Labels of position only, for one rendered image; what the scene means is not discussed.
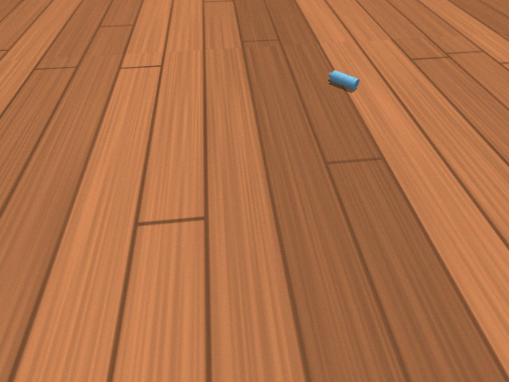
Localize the bottle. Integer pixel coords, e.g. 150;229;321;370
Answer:
328;70;359;90

